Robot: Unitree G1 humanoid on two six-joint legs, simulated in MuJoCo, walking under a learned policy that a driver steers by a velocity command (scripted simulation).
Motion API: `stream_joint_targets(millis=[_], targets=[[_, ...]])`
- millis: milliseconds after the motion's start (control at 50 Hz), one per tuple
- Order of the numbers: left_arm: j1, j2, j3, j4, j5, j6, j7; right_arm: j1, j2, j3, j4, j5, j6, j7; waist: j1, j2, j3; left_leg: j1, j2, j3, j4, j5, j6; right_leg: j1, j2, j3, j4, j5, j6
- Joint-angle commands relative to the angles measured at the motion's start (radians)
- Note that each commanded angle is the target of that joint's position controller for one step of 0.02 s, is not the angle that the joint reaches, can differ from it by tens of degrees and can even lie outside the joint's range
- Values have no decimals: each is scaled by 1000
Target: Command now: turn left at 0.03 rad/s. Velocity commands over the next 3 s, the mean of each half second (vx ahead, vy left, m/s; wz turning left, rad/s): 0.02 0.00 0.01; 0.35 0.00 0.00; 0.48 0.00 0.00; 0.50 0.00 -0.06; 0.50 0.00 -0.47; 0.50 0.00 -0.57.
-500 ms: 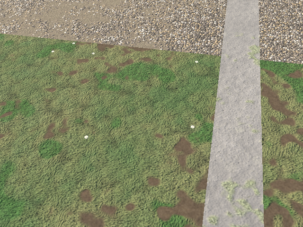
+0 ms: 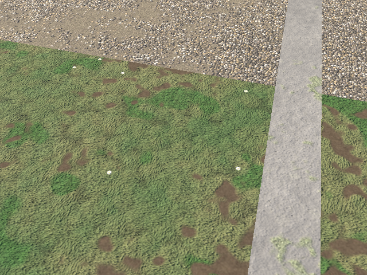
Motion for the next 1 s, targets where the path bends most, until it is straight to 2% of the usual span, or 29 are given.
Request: stream_joint_targets(millis=[20,140,420,440,460,480,500,540,560,580,600,620,640,660,680,700,720,740,760,780,800,840,860,880,920,980,1000], targets=[[-4,77,18,-28,-2,-9,3,7,-106,-25,-34,3,-15,-6,-5,18,13,-119,39,-46,-170,8,39,109,-4,3,-62,62,-22],[9,83,20,14,-7,-3,8,41,-98,-24,7,6,-16,-8,-8,-3,6,-97,25,-25,-150,66,35,127,-8,7,-59,107,-26],[6,79,15,86,-13,7,11,94,-91,-17,89,7,-14,-14,-12,7,31,-76,14,-2,-155,90,23,128,-5,3,-75,102,-34],[23,70,13,101,-14,9,10,120,-87,-16,105,8,-12,-14,-15,14,13,-68,7,4,-167,-24,30,131,11,-14,-71,-18,-37],[32,82,18,108,-23,12,11,129,-109,-24,109,16,-9,-15,-17,30,32,-83,5,-3,-174,-183,51,102,38,-39,-46,-204,-45],[27,91,21,107,-29,11,12,127,-134,-31,104,22,-7,-17,-21,51,72,-106,24,-35,-195,-331,76,42,50,-48,-29,-341,-54],[9,90,20,98,-31,3,11,136,-144,-34,99,27,-11,-18,-32,64,112,-122,57,-84,-228,-429,102,-14,48,-47,-6,-396,-63],[-27,49,9,84,-31,-31,2,172,-179,-43,104,36,-27,-12,-49,147,142,-84,167,-252,-317,-514,165,-99,59,-84,118,-292,-61],[-28,36,6,83,-33,-47,-7,163,-200,-50,104,39,-35,-10,-43,193,149,-78,229,-340,-352,-522,200,-113,55,-92,186,-212,-68],[-21,35,4,85,-34,-59,-16,139,-199,-50,99,41,-43,-7,-31,194,160,-116,258,-376,-361,-504,218,-90,35,-74,205,-190,-86],[13,26,2,94,-41,-71,-22,104,-184,-44,90,43,-49,-2,-1,182,165,-161,250,-355,-338,-464,210,-25,31,-71,153,-197,-106],[90,25,3,122,-44,-77,-25,50,-168,-37,77,45,-52,3,45,159,160,-221,198,-272,-275,-399,174,98,37,-72,36,-206,-118],[188,61,14,154,-38,-82,-25,7,-142,-29,60,46,-56,6,80,75,141,-291,122,-162,-112,-260,125,230,-7,26,-67,-196,-130],[303,169,42,178,-35,-88,-26,-14,-84,-16,32,48,-71,4,101,-190,96,-446,-18,42,241,-92,46,365,-167,357,-243,-334,-220],[405,227,46,188,-18,-98,-41,-41,-91,-18,0,55,-89,2,129,-345,45,-584,-51,8,497,-189,33,452,-354,757,-418,-363,-342],[315,168,22,163,-6,-109,-42,-60,-125,-24,-7,64,-100,11,81,-202,76,-653,15,-64,652,-142,57,420,-369,759,-409,-366,-335],[250,139,11,140,-10,-112,-45,-53,-113,-19,5,59,-106,20,54,-131,92,-684,50,-58,719,-65,79,387,-337,639,-390,-340,-308],[204,130,4,126,-16,-111,-50,-45,-108,-19,14,48,-110,23,31,-75,91,-683,84,-45,701,20,91,359,-298,526,-397,-288,-277],[175,109,-6,118,-18,-106,-51,-50,-127,-28,15,38,-110,24,14,-63,95,-650,114,-42,637,88,89,323,-266,425,-413,-186,-249],[177,84,-16,123,-17,-98,-50,-51,-136,-33,17,36,-106,28,6,-73,94,-596,126,-26,577,126,79,289,-230,339,-434,-111,-229],[196,77,-19,129,-13,-91,-44,-54,-131,-32,19,35,-100,32,7,-79,89,-560,124,-3,522,153,63,278,-204,270,-446,-33,-219],[217,99,-17,127,-11,-84,-31,-111,-106,-22,3,31,-91,36,16,-71,85,-519,114,36,369,202,39,268,-171,161,-457,96,-210],[213,118,-13,119,-16,-83,-24,-163,-94,-15,-16,30,-90,35,25,-59,91,-485,100,50,273,236,30,247,-158,125,-461,139,-203],[217,140,-9,115,-17,-82,-18,-210,-79,-6,-30,33,-91,38,35,-67,87,-442,85,62,188,271,24,231,-152,98,-463,157,-200],[240,169,-1,116,-26,-82,-13,-275,-83,1,-55,40,-91,48,49,-86,81,-364,62,79,70,314,21,219,-164,79,-472,142,-205],[248,176,8,124,-40,-81,-15,-328,-122,-2,-80,45,-88,63,42,-97,109,-329,62,57,-21,319,50,276,-216,87,-466,143,-202],[240,182,12,126,-39,-77,-16,-325,-139,-6,-84,43,-89,66,28,-95,110,-310,59,54,-46,303,65,306,-230,85,-444,183,-193]])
